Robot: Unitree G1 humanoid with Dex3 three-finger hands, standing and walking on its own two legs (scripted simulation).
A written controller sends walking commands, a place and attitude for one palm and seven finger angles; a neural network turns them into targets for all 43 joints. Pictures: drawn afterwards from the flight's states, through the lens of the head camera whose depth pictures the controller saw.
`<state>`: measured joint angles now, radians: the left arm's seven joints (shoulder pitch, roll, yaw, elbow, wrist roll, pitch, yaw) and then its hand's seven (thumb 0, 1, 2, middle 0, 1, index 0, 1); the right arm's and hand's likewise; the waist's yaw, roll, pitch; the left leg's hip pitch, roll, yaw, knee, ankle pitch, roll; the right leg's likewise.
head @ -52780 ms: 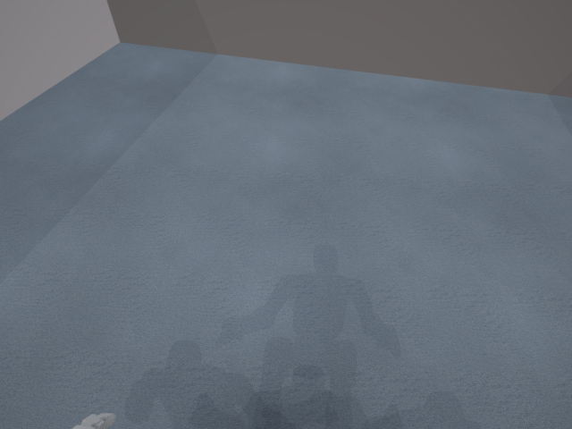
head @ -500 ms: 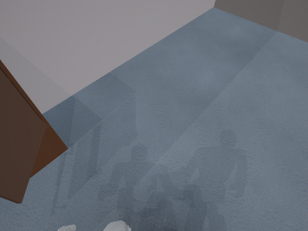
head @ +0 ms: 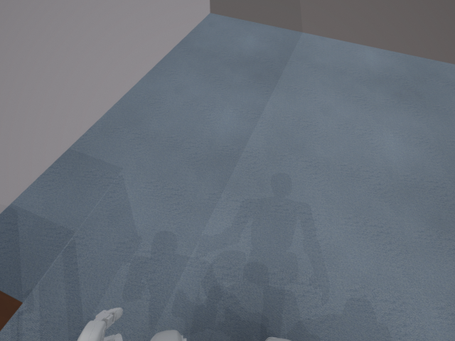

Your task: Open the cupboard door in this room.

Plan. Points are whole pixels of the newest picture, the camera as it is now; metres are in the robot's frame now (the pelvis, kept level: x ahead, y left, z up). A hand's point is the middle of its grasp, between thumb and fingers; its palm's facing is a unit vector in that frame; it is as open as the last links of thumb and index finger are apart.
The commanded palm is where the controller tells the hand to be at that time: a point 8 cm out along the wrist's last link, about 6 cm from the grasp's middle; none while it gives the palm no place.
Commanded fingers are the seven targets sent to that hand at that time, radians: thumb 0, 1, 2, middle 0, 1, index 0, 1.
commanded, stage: walk to a spot facing it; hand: left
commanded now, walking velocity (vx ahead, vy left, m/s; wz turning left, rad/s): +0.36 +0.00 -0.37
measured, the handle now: out of the picture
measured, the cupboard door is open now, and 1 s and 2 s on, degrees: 46 46 46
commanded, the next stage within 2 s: turn to face it in 1.02 s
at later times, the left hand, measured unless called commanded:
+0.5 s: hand (175, 235) +0.36 +0.13 -0.15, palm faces -0.18 -0.96 -0.21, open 7.4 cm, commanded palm none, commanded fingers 0.00 0.90 0.90 -0.20 -0.30 -0.20 -0.30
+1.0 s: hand (211, 170) +0.56 +0.05 -0.15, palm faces -0.26 -0.94 -0.20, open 7.4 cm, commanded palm none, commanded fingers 0.00 0.90 0.90 -0.20 -0.30 -0.20 -0.30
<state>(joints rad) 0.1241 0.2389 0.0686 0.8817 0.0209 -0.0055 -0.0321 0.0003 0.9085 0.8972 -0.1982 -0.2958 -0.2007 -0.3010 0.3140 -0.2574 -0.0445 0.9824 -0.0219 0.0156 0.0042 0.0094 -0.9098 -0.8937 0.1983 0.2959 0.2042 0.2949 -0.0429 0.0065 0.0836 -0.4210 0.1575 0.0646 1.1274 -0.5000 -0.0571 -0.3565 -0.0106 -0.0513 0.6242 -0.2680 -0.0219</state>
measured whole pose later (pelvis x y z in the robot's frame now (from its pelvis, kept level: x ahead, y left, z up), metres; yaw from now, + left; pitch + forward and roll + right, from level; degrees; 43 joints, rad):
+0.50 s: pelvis +0.20 -0.04 +0.00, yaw -10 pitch +0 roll +0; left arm 0.11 0.21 0.07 0.92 0.02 -0.04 -0.04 0.00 0.91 0.90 -0.20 -0.30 -0.20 -0.30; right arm 0.41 -0.19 -0.03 1.06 -0.02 0.00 0.01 0.01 -0.91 -0.89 0.20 0.30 0.21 0.30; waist -0.04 0.01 0.06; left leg -0.30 0.16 0.09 0.96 -0.51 -0.05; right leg -0.37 -0.05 -0.09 0.65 -0.26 -0.02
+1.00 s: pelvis +0.41 -0.11 +0.00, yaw -15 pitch +1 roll +1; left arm 0.16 0.21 0.07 0.97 0.03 -0.04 -0.05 0.00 0.91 0.90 -0.20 -0.30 -0.20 -0.30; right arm 0.41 -0.13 -0.03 1.08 -0.03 -0.05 0.01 0.00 -0.91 -0.89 0.20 0.30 0.21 0.30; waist -0.03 -0.01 0.03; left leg -0.13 0.14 0.17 0.55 -0.40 -0.07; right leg -0.39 -0.08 -0.10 0.57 -0.23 -0.03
